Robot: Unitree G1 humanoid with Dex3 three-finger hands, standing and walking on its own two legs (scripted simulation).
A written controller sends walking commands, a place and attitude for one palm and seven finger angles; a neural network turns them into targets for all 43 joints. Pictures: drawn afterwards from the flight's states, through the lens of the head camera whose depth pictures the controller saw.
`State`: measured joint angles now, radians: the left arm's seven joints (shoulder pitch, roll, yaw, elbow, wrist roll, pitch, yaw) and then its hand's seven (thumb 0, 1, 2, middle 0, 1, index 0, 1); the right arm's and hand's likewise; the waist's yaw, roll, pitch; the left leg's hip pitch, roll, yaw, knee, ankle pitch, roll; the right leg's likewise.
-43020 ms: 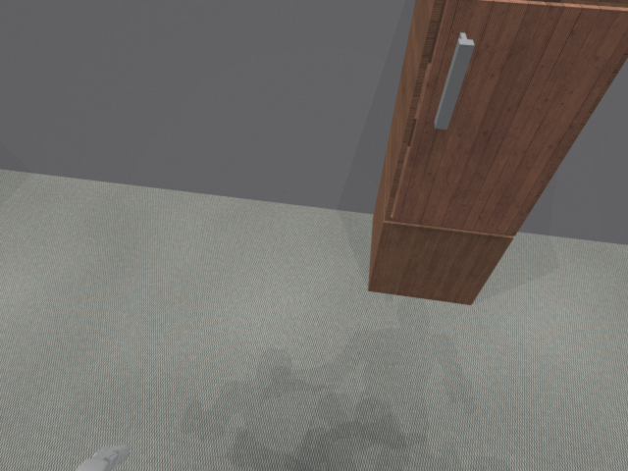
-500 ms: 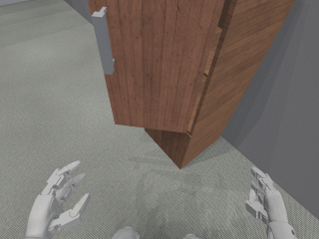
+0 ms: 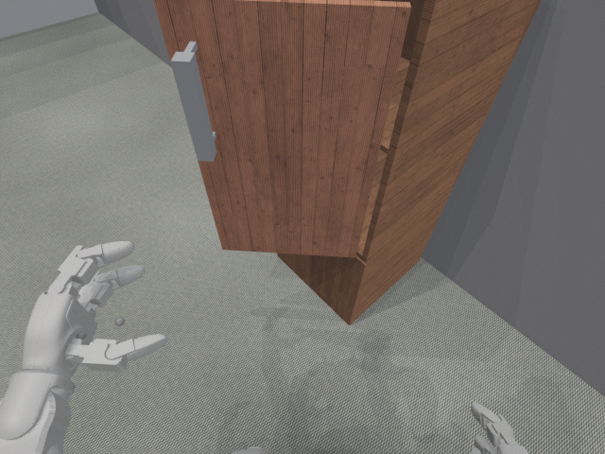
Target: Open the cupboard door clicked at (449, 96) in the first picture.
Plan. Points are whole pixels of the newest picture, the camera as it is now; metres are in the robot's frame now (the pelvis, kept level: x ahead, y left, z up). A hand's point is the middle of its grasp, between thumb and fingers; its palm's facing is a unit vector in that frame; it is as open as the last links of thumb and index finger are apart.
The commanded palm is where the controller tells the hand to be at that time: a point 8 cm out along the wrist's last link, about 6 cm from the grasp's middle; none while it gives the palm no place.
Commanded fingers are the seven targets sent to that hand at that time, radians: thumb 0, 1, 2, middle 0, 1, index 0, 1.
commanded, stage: raise the hand with hooked fingers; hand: left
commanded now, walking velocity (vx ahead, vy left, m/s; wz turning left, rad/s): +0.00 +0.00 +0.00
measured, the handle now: (200, 104) +0.59 +0.21 +0.14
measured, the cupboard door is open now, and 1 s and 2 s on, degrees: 44 44 44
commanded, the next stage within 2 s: move the hooked fingers beside the handle in 1.12 s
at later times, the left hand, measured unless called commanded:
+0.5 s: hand (76, 254) +0.29 +0.27 +0.14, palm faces +0.05 -1.00 -0.06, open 13.9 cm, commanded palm +0.27 +0.32 +0.15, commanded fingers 0.00 -0.50 0.30 -0.30 -1.20 -0.30 -1.20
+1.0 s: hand (82, 232) +0.31 +0.26 +0.16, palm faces +0.07 -1.00 -0.04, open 14.0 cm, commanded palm +0.28 +0.31 +0.16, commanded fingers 0.00 -0.50 0.30 -0.30 -1.20 -0.30 -1.20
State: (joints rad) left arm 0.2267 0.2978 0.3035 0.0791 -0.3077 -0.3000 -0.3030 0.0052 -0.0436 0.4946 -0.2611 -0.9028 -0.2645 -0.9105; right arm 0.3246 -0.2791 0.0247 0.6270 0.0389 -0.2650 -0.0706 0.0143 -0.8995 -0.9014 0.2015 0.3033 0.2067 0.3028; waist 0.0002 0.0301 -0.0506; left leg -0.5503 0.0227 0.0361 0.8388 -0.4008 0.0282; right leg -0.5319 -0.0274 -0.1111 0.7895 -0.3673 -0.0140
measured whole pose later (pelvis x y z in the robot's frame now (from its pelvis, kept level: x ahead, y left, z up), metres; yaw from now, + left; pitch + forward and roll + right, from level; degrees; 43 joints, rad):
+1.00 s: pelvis +0.01 -0.01 +0.03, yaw -1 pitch +0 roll -1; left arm -0.12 0.41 0.46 0.33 -0.31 -0.06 -0.45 -0.01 -0.50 0.30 -0.30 -1.20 -0.30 -1.20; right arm 0.27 -0.28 0.05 0.63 0.06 -0.23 -0.11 0.01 -0.90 -0.90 0.20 0.30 0.21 0.30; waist 0.02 0.03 -0.02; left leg -0.26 0.02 0.05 0.56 -0.30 0.01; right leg -0.26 -0.01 -0.09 0.53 -0.27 -0.02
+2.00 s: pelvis +0.02 +0.00 +0.03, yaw -1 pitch +5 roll -1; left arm -0.55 0.51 0.42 0.82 -0.23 -0.12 -0.46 -0.01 -0.50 0.30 -0.30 -1.20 -0.30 -1.20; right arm 0.32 -0.29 0.05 0.66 0.05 -0.15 -0.10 0.01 -0.90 -0.90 0.20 0.30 0.21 0.30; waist -0.04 0.02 -0.04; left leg -0.39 0.01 0.06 0.61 -0.31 0.03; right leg -0.39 -0.02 -0.08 0.57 -0.28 -0.01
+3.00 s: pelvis +0.03 +0.02 +0.01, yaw -4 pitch +17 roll -3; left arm -0.97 0.82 0.53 1.27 -0.10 -0.23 -0.53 -0.01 -0.50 0.30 -0.29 -1.20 -0.30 -1.20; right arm 0.46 -0.31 0.05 0.62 0.01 0.06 -0.06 0.00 -0.90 -0.90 0.20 0.30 0.21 0.30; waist -0.17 0.00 -0.07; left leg -0.68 0.05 0.08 0.75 -0.37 0.05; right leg -0.66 0.01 -0.06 0.64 -0.29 0.01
